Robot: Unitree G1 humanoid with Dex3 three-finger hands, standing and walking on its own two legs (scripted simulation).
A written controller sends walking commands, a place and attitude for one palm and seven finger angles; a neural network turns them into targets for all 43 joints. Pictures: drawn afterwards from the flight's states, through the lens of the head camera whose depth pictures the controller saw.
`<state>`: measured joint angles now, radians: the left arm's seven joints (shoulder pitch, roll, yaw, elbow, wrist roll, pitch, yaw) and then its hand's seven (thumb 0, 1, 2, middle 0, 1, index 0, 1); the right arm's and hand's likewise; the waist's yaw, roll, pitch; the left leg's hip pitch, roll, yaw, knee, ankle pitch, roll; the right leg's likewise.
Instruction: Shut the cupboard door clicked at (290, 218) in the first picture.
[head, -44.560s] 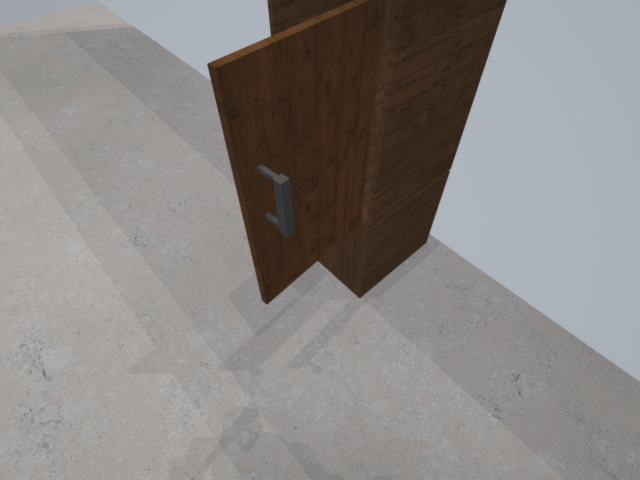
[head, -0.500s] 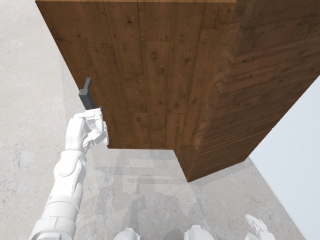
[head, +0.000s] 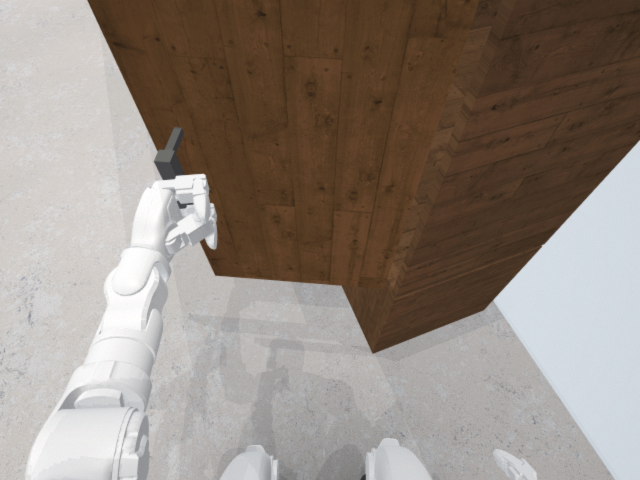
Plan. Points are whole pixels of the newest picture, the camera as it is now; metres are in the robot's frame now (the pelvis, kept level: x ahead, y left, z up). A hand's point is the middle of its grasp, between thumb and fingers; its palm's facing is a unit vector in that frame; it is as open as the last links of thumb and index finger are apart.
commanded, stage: push the door shut along its arc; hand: left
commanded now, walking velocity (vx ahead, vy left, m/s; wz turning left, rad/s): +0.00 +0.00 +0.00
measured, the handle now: (185, 180) +0.49 +0.19 +0.06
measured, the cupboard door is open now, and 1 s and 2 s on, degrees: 64 49 33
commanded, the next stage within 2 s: pull the fist back off the door in 1.38 s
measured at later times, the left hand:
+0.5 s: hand (240, 180) +0.49 +0.11 +0.06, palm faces -0.29 -0.96 -0.02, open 3.1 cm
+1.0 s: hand (258, 159) +0.53 +0.09 +0.07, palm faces -0.40 -0.92 -0.02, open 3.2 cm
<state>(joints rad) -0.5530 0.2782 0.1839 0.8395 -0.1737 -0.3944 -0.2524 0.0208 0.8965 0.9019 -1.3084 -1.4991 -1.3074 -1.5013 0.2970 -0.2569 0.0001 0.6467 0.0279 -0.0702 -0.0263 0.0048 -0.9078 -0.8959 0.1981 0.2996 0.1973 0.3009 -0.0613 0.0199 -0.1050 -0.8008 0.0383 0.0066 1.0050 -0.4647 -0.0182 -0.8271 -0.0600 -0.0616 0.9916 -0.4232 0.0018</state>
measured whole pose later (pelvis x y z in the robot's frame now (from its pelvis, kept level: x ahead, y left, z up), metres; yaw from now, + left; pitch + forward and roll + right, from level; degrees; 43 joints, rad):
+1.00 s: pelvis -0.01 +0.01 -0.03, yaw -2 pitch +24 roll -2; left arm -1.10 0.48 0.23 1.20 -0.10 -0.26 -0.45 0.02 0.92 0.95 -1.30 -1.50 -1.30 -1.50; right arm 0.38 -0.27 0.02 0.65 -0.01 -0.04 -0.01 0.00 -0.91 -0.90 0.20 0.30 0.20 0.30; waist -0.20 0.04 -0.10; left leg -1.06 0.06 0.00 1.15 -0.50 0.00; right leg -1.07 -0.04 -0.05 1.08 -0.43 0.01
